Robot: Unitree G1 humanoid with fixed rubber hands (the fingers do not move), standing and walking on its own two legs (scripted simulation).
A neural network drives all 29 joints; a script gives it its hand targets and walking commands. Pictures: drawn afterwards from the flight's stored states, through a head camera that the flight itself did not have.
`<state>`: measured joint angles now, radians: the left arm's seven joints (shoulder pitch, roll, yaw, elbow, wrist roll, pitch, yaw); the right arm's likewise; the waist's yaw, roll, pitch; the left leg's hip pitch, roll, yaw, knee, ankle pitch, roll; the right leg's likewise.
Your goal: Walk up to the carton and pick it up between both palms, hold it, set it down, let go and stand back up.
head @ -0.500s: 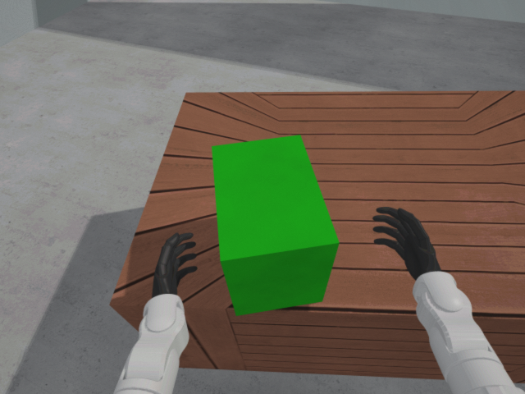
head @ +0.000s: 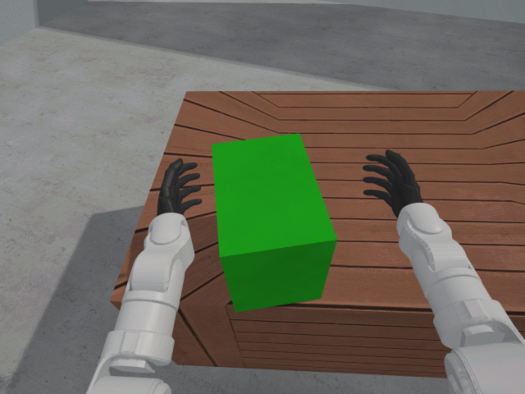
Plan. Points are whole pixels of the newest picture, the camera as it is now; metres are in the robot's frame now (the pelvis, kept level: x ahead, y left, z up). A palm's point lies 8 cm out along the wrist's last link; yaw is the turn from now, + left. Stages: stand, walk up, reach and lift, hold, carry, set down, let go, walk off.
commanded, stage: reach and lift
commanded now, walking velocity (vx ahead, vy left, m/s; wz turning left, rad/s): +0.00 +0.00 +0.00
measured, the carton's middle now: (267, 223) +0.45 +0.02 -0.06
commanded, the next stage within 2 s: none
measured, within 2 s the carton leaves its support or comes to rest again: neither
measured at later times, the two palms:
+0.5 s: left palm (171, 191) +0.41 +0.17 +0.09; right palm (392, 169) +0.44 -0.18 +0.10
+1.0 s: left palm (177, 225) +0.41 +0.19 -0.01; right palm (362, 201) +0.45 -0.15 +0.02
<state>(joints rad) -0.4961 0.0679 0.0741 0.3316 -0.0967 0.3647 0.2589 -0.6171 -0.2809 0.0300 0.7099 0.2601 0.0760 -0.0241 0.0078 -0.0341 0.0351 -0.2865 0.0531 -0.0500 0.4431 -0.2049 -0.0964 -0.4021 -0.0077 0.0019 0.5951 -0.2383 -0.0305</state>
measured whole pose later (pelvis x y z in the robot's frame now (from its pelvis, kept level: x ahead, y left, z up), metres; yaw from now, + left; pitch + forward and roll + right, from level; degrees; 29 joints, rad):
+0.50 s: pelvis +0.01 +0.00 +0.00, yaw +0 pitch +3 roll +2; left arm -0.74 0.09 0.14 0.72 -0.10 0.23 0.26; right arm -0.90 -0.28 0.03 1.05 0.28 0.08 -0.05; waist 0.03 -0.03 0.03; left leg -0.29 0.06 -0.05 0.43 -0.21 -0.11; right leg -0.40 0.00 0.00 0.58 -0.24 -0.03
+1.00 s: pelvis +0.02 +0.02 -0.01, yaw -1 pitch +18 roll +0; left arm -0.74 0.06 0.14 1.17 -0.10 -0.34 0.21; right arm -0.90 -0.22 0.06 1.35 0.28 -0.29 0.01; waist 0.03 -0.01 -0.13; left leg -0.65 0.08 -0.05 0.59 -0.26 -0.09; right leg -0.70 0.02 0.01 0.59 -0.21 -0.01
